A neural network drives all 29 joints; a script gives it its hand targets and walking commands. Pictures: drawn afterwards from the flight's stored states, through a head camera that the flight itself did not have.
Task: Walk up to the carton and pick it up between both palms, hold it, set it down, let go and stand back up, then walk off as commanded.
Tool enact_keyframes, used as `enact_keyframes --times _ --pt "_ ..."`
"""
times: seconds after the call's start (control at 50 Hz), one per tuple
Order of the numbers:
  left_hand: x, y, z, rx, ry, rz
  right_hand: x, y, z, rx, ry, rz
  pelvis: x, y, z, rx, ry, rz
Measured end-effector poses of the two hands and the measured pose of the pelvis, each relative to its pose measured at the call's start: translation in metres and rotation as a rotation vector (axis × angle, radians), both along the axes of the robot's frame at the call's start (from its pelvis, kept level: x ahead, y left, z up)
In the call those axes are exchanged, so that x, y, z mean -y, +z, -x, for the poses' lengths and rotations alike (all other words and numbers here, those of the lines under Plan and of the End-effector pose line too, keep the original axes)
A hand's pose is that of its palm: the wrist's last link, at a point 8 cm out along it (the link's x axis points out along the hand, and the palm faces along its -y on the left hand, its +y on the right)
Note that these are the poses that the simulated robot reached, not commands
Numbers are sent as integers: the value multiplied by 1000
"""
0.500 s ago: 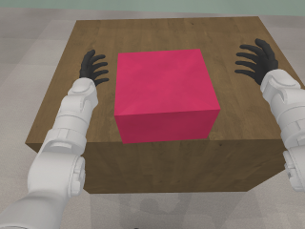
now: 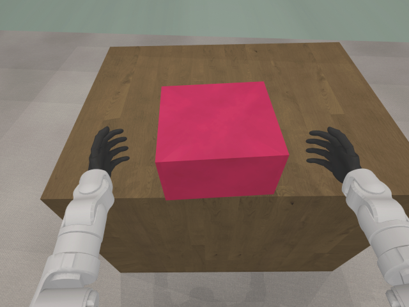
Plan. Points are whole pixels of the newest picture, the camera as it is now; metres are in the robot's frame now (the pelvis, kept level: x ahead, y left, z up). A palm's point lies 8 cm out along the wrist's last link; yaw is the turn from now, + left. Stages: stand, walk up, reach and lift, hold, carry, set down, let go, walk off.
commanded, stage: set down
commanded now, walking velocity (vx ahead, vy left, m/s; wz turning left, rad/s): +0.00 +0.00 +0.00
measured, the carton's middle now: (216, 139) +0.49 +0.02 +0.01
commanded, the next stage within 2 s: none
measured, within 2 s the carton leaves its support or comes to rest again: neither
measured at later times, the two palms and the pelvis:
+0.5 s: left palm (90, 206) +0.28 +0.26 +0.04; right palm (341, 206) +0.31 -0.22 +0.03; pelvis +0.02 +0.00 +0.00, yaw +1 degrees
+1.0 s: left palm (99, 233) +0.25 +0.24 +0.01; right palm (340, 234) +0.26 -0.22 +0.00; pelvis +0.02 +0.00 +0.00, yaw +1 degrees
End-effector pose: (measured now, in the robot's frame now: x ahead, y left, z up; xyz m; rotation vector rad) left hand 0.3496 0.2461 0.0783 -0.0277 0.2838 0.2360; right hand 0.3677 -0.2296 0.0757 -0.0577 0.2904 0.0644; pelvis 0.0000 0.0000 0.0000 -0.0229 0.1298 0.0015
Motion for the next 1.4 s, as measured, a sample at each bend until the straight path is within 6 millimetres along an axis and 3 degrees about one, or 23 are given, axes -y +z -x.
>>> enact_keyframes --times 0.28,0.62,1.04,1.4 --pt "-12 -22 41 -25 27 -45 1 -34 39 -35 9 -16 1 3 -12 40 7 -9" --pt "-11 -41 76 -54 19 -59 -11 -53 75 -50 19 -53 0 4 -20 56 9 -10" --pt "4 -73 106 -194 -14 -24 -11 -80 107 -148 -23 -3 0 4 -23 65 10 -12" --pt "1 -95 126 -304 -53 -47 -16 -122 130 -292 -58 45 -4 5 -29 68 12 -12"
